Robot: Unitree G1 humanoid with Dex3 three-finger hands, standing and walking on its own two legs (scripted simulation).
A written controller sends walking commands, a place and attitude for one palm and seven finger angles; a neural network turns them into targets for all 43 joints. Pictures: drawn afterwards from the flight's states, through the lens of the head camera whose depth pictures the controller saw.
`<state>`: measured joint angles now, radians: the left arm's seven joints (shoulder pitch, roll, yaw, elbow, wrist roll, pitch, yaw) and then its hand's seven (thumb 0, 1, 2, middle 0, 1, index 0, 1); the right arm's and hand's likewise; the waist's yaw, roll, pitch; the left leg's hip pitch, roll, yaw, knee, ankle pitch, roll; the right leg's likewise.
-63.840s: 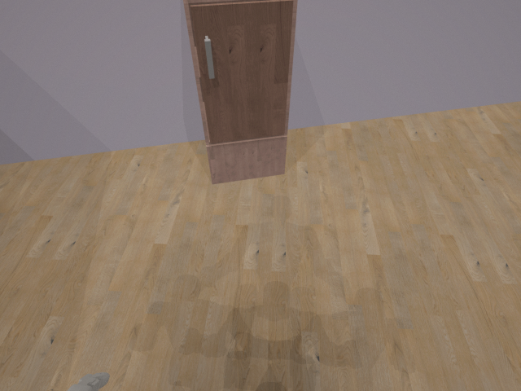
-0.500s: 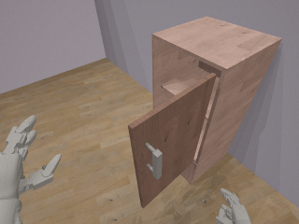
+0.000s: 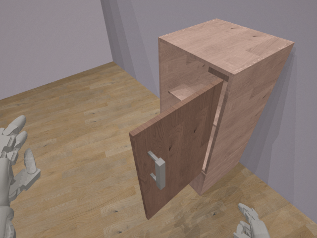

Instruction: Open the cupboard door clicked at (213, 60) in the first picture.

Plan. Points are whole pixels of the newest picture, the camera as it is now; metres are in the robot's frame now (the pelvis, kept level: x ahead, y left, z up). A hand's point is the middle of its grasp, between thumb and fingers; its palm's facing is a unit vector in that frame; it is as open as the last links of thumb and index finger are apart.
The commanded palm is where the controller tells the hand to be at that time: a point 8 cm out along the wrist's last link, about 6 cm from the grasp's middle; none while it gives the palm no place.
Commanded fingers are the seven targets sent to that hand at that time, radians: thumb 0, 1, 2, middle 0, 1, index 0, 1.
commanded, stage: step back with the hand held close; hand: left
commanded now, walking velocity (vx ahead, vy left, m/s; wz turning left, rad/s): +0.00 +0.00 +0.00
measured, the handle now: (156, 170) +0.33 +0.06 -0.05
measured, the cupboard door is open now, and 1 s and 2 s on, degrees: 94 94 94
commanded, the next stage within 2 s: stop stepping back and stand still in 1.42 s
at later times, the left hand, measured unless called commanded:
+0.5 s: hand (41, 174) +0.18 +0.25 +0.15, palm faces +0.33 -0.79 -0.52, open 7.4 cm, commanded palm +0.12 +0.30 +0.17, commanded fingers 0.00 0.90 0.90 -0.20 -0.30 -0.20 -0.30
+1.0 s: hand out of the picture +0.07 +0.30 +0.16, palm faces +0.49 -0.71 -0.51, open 7.4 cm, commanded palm -0.01 +0.33 +0.17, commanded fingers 0.00 0.90 0.90 -0.20 -0.30 -0.20 -0.30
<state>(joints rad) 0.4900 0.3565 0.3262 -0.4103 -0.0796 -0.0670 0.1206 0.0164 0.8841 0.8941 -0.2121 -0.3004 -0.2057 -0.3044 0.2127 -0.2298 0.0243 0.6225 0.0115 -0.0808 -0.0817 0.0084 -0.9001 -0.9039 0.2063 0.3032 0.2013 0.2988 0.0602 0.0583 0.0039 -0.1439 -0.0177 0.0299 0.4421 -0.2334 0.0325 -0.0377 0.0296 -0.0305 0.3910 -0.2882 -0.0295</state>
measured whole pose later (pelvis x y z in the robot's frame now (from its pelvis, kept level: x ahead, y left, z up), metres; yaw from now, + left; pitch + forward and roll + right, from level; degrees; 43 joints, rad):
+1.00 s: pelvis -0.11 +0.02 -0.02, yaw +6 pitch -1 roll -2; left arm 0.53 0.43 0.45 -0.53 -0.02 -0.21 0.15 0.02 0.89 0.90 -0.21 -0.30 -0.21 -0.30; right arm 0.21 -0.21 0.00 0.58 -0.01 -0.05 -0.08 0.01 -0.90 -0.90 0.21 0.30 0.20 0.30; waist -0.01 0.03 0.06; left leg -0.46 -0.02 0.03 0.57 -0.16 0.07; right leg -0.34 0.07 0.02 0.59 -0.23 -0.01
